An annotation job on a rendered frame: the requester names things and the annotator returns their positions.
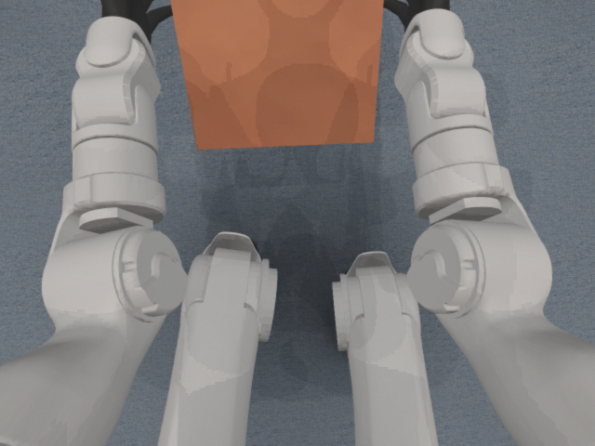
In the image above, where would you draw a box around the right robot forearm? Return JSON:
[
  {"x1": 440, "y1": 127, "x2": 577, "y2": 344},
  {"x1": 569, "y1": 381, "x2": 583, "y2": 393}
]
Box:
[{"x1": 394, "y1": 8, "x2": 541, "y2": 241}]

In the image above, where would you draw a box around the carton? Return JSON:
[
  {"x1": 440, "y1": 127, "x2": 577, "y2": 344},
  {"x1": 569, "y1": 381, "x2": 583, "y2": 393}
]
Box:
[{"x1": 170, "y1": 0, "x2": 384, "y2": 150}]

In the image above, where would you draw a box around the left robot forearm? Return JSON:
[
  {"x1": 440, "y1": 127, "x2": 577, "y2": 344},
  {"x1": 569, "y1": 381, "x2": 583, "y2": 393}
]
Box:
[{"x1": 42, "y1": 16, "x2": 166, "y2": 294}]

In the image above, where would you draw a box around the left robot hand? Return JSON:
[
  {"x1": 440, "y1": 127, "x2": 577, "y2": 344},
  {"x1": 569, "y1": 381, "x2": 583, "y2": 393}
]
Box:
[{"x1": 100, "y1": 0, "x2": 173, "y2": 44}]

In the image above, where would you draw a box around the robot left shin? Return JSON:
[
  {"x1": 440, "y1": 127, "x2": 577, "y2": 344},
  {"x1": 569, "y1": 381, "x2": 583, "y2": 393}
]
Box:
[{"x1": 180, "y1": 232, "x2": 261, "y2": 323}]

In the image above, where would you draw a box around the right robot hand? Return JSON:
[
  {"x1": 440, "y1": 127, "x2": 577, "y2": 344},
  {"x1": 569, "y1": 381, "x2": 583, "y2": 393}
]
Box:
[{"x1": 383, "y1": 0, "x2": 450, "y2": 33}]

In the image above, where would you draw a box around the robot right thigh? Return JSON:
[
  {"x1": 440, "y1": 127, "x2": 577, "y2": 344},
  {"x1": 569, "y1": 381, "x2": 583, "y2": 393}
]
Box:
[{"x1": 332, "y1": 266, "x2": 439, "y2": 446}]

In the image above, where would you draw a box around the robot right upper arm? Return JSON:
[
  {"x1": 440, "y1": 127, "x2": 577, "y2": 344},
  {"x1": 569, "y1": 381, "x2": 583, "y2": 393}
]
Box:
[{"x1": 407, "y1": 219, "x2": 595, "y2": 446}]

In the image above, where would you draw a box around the robot left upper arm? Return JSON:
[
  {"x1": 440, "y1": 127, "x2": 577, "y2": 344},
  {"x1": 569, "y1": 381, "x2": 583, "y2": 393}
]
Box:
[{"x1": 0, "y1": 226, "x2": 188, "y2": 446}]

